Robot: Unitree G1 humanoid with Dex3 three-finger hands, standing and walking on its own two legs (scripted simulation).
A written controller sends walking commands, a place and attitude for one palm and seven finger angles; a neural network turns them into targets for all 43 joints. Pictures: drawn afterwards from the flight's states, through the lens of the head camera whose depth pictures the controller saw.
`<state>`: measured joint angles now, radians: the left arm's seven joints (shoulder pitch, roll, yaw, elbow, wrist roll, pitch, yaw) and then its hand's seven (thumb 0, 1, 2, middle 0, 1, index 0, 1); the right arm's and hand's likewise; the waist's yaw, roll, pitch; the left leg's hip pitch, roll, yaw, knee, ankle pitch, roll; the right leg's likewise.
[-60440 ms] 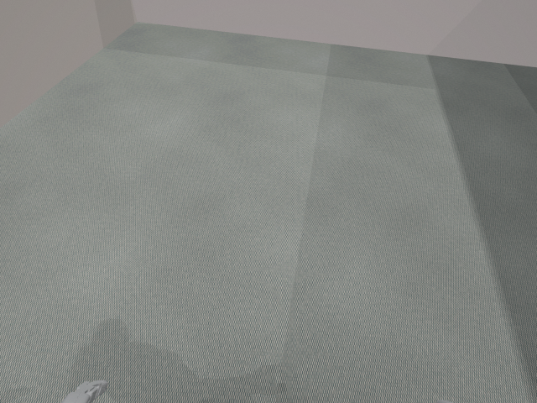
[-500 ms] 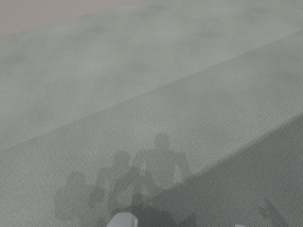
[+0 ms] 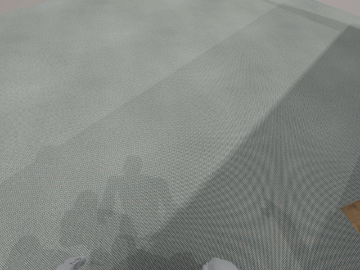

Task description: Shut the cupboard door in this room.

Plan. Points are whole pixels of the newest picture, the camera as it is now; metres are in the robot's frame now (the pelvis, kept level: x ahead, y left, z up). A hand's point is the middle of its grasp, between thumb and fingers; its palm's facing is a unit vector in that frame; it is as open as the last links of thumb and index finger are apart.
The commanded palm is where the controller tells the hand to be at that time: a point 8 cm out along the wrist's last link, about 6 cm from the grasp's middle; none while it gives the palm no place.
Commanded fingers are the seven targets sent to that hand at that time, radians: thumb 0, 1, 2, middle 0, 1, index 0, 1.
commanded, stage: turn to face it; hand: left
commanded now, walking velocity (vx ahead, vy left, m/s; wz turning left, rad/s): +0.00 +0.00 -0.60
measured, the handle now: out of the picture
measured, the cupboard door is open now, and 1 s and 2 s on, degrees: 60 60 60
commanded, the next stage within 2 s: take the last steps up to it in 1.90 s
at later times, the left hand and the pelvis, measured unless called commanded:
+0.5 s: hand (115, 263) +0.15 +0.17 -0.18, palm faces -0.26 -0.95 -0.20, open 7.4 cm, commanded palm none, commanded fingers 0.00 0.90 0.90 -0.20 -0.30 -0.20 -0.30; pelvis +0.01 +0.00 -0.02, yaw -17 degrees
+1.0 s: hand (151, 241) +0.20 +0.09 -0.16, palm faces -0.54 -0.79 -0.28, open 7.4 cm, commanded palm none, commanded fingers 0.00 0.90 0.90 -0.20 -0.30 -0.20 -0.30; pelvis +0.00 -0.03 -0.01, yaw -35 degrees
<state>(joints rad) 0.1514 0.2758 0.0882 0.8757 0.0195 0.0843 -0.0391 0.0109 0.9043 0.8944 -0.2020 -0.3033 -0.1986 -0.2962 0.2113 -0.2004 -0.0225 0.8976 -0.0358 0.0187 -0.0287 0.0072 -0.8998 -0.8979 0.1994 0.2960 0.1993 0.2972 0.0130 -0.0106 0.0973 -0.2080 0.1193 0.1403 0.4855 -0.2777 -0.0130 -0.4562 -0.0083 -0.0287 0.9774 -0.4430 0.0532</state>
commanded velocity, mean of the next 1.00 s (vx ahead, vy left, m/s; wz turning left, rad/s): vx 0.00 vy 0.00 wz -0.60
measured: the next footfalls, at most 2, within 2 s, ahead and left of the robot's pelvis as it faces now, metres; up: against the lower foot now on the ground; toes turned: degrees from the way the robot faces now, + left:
right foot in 0.14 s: +0.03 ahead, -0.14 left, +0.00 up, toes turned -10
left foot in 0.48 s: +0.09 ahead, +0.10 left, +0.00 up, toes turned -14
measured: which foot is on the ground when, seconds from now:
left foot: down 0.00-0.12, up 0.14-0.46, down 0.48-0.88, up 0.90-1.00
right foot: up 0.00-0.12, down 0.14-0.48, up 0.50-0.86, down 0.88-1.00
